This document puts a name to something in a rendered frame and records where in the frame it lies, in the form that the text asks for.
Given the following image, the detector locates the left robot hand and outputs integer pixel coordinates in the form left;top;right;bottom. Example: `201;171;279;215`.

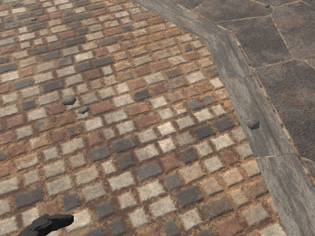
16;213;74;236

